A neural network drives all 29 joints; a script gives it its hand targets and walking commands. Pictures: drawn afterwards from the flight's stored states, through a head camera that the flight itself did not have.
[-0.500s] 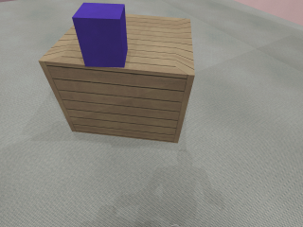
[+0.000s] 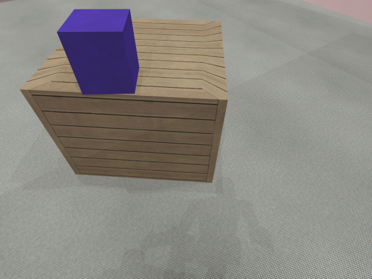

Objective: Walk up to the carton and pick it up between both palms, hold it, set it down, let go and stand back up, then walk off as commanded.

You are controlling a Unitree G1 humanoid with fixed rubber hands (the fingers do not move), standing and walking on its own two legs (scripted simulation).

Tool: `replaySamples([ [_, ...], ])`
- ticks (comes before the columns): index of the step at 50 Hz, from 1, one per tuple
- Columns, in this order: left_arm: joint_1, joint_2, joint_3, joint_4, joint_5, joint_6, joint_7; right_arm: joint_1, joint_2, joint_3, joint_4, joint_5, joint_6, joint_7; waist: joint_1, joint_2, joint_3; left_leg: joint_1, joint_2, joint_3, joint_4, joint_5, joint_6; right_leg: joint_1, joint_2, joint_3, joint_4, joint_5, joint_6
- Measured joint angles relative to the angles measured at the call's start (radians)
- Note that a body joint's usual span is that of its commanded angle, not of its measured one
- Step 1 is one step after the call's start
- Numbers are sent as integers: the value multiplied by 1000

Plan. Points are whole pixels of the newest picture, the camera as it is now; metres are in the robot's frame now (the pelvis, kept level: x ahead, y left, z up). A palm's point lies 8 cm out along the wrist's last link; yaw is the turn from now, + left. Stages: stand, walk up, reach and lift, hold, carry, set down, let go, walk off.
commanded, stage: walk up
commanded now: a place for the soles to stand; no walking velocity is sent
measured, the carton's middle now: (105, 52) +0.89 +0.38 +0.02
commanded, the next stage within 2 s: none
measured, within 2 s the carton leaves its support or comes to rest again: neither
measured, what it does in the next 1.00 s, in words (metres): steps on the spot: left foot, then right foot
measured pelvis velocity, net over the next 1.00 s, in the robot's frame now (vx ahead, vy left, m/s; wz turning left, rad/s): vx -0.02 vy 0.01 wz -0.06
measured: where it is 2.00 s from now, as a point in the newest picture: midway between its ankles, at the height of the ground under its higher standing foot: outside the picture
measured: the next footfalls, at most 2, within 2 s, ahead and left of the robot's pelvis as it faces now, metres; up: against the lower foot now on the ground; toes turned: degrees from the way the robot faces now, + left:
left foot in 0.26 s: +0.06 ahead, +0.12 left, +0.00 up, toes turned +4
right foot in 0.72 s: +0.04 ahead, -0.12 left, +0.00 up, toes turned +4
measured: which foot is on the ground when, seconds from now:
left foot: up 0.00-0.24, down 0.26-0.74, up 0.76-0.96, down 0.98-1.00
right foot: down 0.00-0.30, up 0.32-0.70, down 0.72-1.00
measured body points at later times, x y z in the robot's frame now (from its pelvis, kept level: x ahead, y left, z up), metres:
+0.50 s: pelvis -0.03 +0.04 +0.01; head -0.01 +0.06 +0.46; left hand +0.03 +0.34 -0.12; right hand +0.06 -0.29 -0.07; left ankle +0.02 +0.11 -0.71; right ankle -0.03 -0.11 -0.65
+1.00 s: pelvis -0.02 +0.01 +0.00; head +0.00 +0.01 +0.45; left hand +0.03 +0.31 -0.12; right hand +0.07 -0.31 -0.10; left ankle +0.01 +0.12 -0.72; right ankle +0.00 -0.11 -0.71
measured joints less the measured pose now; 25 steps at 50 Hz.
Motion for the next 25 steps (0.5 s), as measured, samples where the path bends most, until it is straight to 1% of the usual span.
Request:
replaySamples([
  [2, -1, 0, 0, 0, 0, 0, 10, -28, 0, 0, 0, 0, -4, -2, -1, 1, 2, -48, -5, -2, 42, -1, 0, -1, 0, 17, -3, 3, 0],
  [5, -11, 0, 0, -1, 0, 0, 17, -41, 0, 1, 0, 0, -6, -2, -1, 1, 3, -87, -2, -3, 22, -2, 0, -1, 1, 25, -3, 4, 0],
  [9, -29, 0, 0, -1, 0, 0, 18, -41, -1, 1, 0, 0, 1, -10, -2, 1, 11, -95, -2, -3, -67, -2, 0, -2, 1, 25, -3, 8, 0],
  [12, -41, 0, 0, 0, 0, 9, 17, -39, -1, 1, 0, 0, 4, -17, -2, 2, 16, -81, -1, -4, -182, 10, 0, -2, 2, 24, -3, 13, 1],
  [13, -45, 0, 0, 0, 0, 16, 17, -38, -1, 1, -1, 0, 3, -19, -2, 2, 16, -66, -1, -4, -243, 49, 0, -3, 2, 24, -2, 15, 6],
  [15, -57, 0, 0, 0, 0, 31, 15, -35, -1, 1, 0, 0, -2, -21, -1, -2, 22, -56, -4, -2, -290, 207, 1, -2, 1, 27, 5, 11, 8],
  [16, -61, 0, 0, 1, 0, 39, 14, -31, -1, 1, 0, 0, -6, -23, -2, -4, 24, -55, -4, -1, -284, 223, 6, -4, 3, 30, 26, -27, 8],
  [18, -62, -1, 0, 1, 0, 51, 13, -25, -1, 1, 0, 0, -7, -26, -2, -3, 24, -49, 0, -2, -288, 210, 19, -24, 11, 33, 152, -128, 8],
  [21, -55, -1, 0, 0, 0, 57, 8, -28, -1, 1, 0, 0, -15, -27, -2, -8, 20, -40, 9, -1, -330, 225, 23, -31, 11, 49, 307, -143, 8],
  [22, -51, 0, 0, 0, 0, 57, 5, -31, -1, 1, -1, 0, -20, -27, -2, -11, 19, -41, 12, -1, -348, 239, 23, -31, 11, 55, 332, -143, 8],
  [25, -41, 0, 0, 0, 0, 57, 0, -37, -1, 1, -1, 0, -40, -26, -1, -20, 18, -42, 20, 1, -403, 280, 23, -30, 10, 60, 338, -144, 8],
])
